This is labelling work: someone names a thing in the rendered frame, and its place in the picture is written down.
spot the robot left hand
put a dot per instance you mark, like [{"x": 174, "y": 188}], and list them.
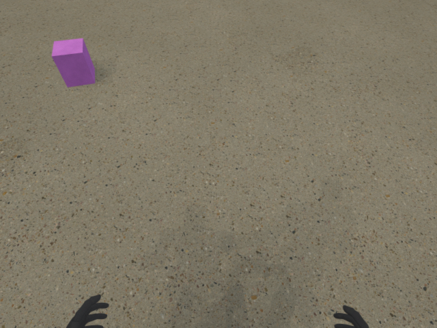
[{"x": 81, "y": 317}]

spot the carton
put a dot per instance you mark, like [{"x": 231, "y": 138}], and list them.
[{"x": 73, "y": 62}]

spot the robot right hand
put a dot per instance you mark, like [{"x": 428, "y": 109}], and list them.
[{"x": 352, "y": 316}]

